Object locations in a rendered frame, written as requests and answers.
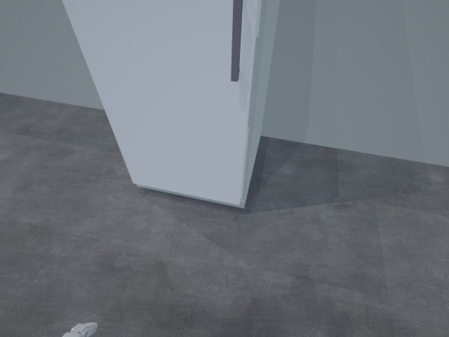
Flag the left robot hand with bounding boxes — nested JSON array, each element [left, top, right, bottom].
[[63, 322, 98, 337]]

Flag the fridge door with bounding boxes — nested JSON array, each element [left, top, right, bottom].
[[62, 0, 260, 205]]

